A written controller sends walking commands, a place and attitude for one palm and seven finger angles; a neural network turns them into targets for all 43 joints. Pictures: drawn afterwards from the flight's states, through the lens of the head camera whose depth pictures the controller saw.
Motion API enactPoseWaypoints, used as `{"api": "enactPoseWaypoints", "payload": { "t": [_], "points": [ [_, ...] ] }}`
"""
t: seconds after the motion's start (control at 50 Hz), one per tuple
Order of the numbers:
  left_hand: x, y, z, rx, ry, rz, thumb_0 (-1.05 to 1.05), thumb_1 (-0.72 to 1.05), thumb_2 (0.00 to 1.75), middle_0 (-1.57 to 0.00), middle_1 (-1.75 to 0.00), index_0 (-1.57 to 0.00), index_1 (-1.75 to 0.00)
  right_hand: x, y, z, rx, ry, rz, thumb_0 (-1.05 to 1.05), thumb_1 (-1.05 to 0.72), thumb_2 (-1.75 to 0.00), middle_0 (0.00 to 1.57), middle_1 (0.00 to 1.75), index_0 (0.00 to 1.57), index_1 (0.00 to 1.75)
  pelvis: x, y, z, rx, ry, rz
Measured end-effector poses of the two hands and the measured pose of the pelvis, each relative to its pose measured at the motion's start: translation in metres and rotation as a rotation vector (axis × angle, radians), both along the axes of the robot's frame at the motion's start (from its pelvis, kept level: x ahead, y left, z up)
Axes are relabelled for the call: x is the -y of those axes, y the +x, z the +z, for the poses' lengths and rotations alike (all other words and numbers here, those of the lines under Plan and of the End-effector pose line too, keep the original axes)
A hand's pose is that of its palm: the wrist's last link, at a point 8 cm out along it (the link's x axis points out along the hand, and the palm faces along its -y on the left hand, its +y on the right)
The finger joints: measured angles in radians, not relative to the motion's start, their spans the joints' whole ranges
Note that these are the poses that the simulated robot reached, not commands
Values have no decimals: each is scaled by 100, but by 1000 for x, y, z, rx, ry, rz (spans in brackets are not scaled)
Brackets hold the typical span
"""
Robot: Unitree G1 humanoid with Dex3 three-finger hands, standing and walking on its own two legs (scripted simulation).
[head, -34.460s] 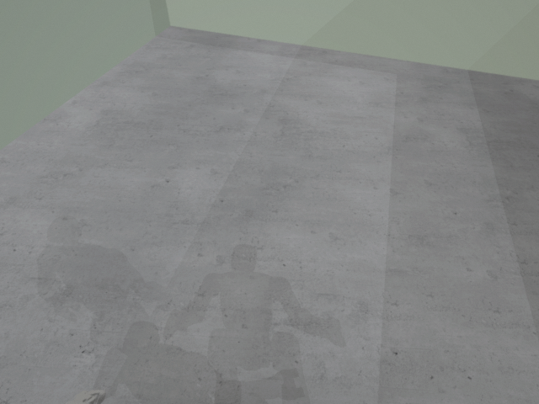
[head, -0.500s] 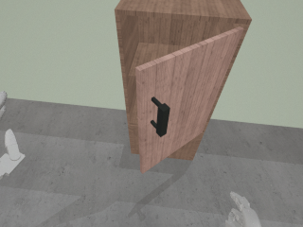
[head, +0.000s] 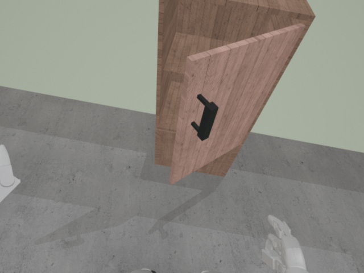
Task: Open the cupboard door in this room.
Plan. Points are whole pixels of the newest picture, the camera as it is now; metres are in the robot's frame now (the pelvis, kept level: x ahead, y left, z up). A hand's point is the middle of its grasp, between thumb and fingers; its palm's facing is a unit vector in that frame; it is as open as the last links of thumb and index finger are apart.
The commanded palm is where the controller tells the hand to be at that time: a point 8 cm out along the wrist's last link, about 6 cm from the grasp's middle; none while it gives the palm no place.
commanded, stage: step back with the hand held close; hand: left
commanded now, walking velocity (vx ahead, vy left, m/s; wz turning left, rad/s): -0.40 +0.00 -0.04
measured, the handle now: (202, 117) +0.49 -0.01 +0.04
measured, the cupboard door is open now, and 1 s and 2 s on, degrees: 43 43 43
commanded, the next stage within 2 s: stop stepping back and stand still in 0.02 s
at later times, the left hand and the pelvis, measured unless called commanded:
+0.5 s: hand out of the picture +0.11 +0.25 +0.16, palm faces +0.44 -0.81 -0.38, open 7.4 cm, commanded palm +0.05 +0.28 +0.18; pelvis -0.11 -0.01 -0.01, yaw -3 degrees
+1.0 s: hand out of the picture +0.09 +0.23 +0.10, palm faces +0.27 -0.85 -0.45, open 7.4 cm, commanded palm none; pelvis -0.15 -0.01 -0.01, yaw -3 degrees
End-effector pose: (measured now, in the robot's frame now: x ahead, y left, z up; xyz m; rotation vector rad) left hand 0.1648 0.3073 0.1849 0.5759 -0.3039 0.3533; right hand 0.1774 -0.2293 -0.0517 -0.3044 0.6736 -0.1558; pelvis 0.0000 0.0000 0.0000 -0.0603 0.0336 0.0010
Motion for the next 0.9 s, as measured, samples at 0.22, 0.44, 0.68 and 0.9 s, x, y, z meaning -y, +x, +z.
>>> {"api": "enactPoseWaypoints", "payload": {
  "t": [0.22,0.44,0.68,0.9],
  "points": [
    [24,-49,2,16,-76,-61,1,89,90,-21,-30,-21,-30,-9,-73,4,35,64,18,1,-90,-90,21,30,20,30,13,-71,3,-32,-8,-35],
    [28,-107,0,33,-31,-25,1,88,90,-22,-30,-22,-30,40,-186,-33,-123,18,-118,1,-90,-90,21,30,20,30,15,-105,-8,13,42,-77],
    [53,-113,3,-3,14,-107,1,89,90,-21,-30,-21,-30,35,-223,-29,-17,77,-176,1,-90,-90,20,30,20,30,21,-139,-7,55,73,-88],
    [39,-130,-9,-45,-65,29,1,88,90,-21,-30,-22,-30,42,-216,-36,-74,75,-125,1,-90,-90,21,30,20,30,22,-142,0,50,60,-90]
  ]
}}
